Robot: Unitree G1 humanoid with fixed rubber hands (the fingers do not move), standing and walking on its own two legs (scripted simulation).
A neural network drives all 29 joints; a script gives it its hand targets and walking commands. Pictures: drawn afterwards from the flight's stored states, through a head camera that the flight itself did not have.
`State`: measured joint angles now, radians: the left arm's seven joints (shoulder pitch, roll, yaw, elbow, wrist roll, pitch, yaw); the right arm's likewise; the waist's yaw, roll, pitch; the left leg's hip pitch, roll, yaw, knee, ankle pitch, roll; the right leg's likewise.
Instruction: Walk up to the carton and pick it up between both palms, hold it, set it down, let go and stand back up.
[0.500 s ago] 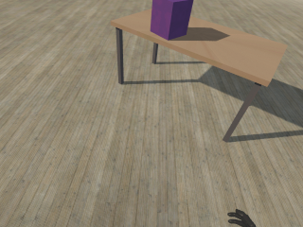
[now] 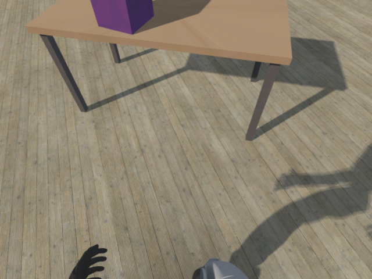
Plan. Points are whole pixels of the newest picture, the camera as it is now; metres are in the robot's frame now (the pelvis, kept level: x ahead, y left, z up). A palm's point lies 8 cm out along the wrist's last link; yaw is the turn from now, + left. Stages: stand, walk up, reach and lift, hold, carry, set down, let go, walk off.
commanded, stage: walk up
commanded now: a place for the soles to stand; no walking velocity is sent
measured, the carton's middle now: out of the picture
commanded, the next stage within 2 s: none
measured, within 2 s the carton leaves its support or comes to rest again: neither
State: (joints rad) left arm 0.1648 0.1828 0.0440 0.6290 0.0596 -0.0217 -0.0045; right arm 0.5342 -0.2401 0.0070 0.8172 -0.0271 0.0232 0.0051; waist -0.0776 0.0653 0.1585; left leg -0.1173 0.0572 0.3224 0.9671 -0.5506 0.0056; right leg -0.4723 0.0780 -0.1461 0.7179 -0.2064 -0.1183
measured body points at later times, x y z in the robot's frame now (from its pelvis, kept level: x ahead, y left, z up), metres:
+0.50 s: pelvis +0.22 +0.18 +0.01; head +0.24 +0.20 +0.46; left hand +0.30 +0.45 -0.12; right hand +0.28 -0.08 -0.09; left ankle +0.27 +0.27 -0.70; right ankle +0.14 +0.03 -0.60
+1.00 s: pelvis +0.42 +0.25 +0.00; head +0.45 +0.21 +0.45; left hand +0.62 +0.44 -0.10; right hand +0.32 +0.01 -0.14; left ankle +0.35 +0.34 -0.60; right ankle +0.46 +0.14 -0.70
